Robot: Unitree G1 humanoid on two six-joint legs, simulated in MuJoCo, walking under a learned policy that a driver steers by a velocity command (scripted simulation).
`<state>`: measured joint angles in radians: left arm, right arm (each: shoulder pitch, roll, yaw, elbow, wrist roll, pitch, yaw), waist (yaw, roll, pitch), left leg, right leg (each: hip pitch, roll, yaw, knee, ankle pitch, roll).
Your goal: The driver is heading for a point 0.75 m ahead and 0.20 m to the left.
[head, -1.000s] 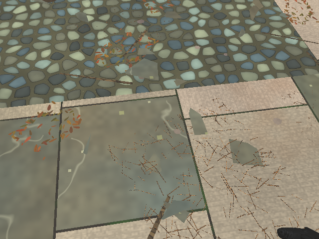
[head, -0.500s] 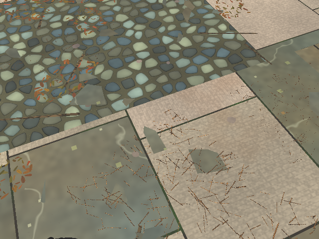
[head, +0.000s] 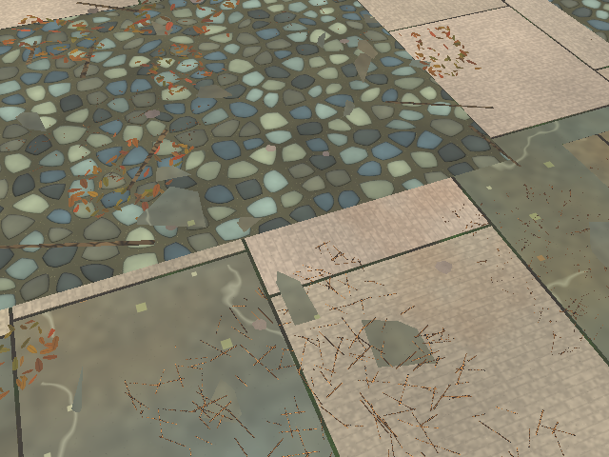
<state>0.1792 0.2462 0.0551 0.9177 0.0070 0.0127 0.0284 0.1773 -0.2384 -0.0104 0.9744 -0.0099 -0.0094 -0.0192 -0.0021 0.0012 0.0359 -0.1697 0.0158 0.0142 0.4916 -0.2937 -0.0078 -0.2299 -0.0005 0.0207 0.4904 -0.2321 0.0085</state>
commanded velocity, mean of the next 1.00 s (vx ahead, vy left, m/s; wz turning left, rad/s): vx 0.00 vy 0.00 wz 0.00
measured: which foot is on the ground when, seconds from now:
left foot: down 0.00-1.00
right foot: down 0.00-1.00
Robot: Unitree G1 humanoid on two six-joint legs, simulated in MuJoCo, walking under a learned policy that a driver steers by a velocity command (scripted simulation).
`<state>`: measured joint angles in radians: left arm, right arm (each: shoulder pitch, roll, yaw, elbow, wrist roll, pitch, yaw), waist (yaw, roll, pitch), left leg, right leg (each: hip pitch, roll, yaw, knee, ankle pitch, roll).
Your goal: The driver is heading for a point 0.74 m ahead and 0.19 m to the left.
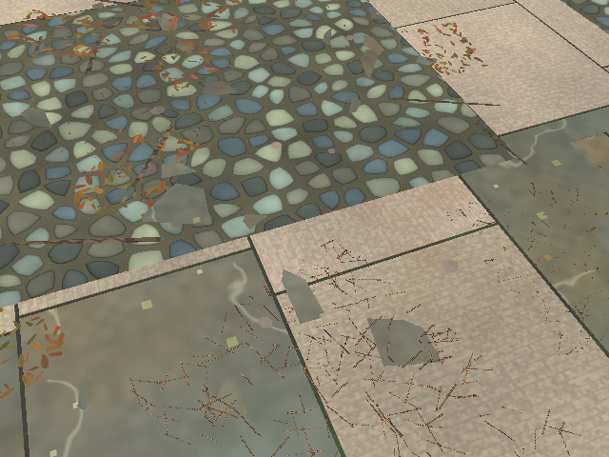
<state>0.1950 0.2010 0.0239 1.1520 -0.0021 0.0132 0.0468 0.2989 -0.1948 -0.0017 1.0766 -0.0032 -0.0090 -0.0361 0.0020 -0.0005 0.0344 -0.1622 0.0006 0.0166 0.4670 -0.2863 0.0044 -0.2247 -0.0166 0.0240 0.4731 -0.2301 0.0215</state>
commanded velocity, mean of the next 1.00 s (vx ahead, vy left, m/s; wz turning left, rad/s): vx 0.15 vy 0.00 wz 0.00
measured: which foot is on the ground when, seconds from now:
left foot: down 0.00-0.74, up 0.76-1.00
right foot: down 0.00-1.00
